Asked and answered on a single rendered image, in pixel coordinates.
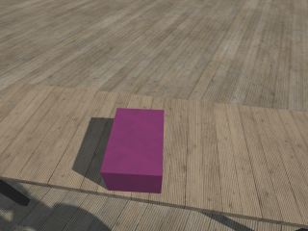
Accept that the table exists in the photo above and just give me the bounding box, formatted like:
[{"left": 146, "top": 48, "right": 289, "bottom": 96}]
[{"left": 0, "top": 83, "right": 308, "bottom": 231}]

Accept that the carton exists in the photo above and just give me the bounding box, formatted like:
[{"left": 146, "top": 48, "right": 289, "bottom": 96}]
[{"left": 100, "top": 108, "right": 165, "bottom": 193}]

